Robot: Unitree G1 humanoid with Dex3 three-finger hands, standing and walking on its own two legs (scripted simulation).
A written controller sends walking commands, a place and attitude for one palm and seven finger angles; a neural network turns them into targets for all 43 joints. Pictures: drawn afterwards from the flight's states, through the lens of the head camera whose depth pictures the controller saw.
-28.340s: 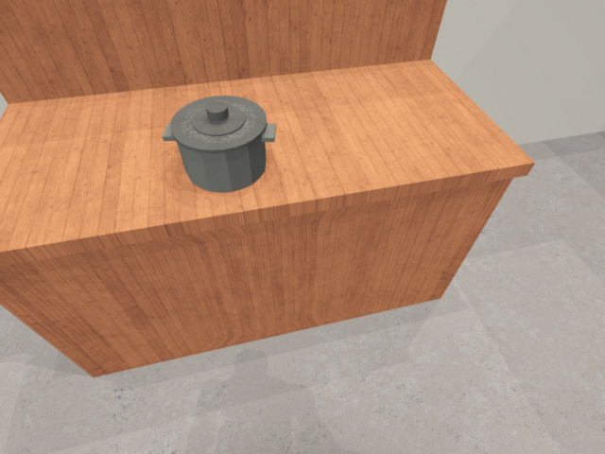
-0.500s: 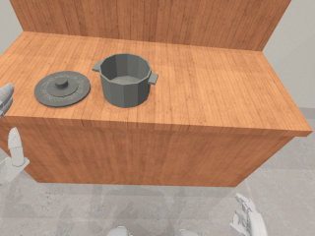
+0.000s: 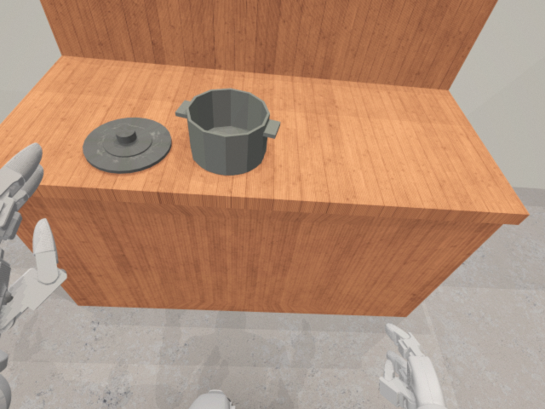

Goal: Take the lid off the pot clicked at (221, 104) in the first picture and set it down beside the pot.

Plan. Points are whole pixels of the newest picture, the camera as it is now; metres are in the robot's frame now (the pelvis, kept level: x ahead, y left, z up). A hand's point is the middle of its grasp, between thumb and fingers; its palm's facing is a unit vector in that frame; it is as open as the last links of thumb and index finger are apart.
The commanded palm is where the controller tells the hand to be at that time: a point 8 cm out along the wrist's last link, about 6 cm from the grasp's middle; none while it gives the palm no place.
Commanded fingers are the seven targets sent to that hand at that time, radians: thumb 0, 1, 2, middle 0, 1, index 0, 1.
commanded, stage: step back with the hand held close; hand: left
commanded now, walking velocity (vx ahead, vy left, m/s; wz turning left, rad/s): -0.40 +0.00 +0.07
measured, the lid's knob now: (126, 134) +0.65 +0.39 -0.03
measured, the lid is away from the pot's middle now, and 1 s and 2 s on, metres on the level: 0.23 0.23 0.23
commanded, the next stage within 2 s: stop stepping back and stand still in 0.10 s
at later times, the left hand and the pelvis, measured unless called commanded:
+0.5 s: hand out of the picture +0.08 +0.23 +0.19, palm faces +0.32 -0.85 -0.42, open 7.4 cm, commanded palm +0.04 +0.28 +0.19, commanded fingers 0.00 0.90 0.90 -0.20 -0.30 -0.20 -0.30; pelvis -0.10 +0.01 +0.01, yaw -2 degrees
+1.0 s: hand out of the picture +0.08 +0.26 +0.17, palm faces +0.39 -0.84 -0.39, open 7.4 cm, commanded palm none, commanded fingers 0.00 0.90 0.90 -0.20 -0.30 -0.20 -0.30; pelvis -0.10 +0.02 +0.01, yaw +0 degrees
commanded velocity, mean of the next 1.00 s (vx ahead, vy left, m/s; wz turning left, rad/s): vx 0.03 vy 0.00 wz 0.01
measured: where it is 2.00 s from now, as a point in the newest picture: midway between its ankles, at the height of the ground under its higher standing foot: outside the picture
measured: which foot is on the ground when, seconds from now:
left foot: down 0.00-0.00, up 0.02-0.12, down 0.14-0.38, up 0.40-0.54, down 0.56-1.00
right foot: down 0.00-0.14, up 0.16-0.34, down 0.36-1.00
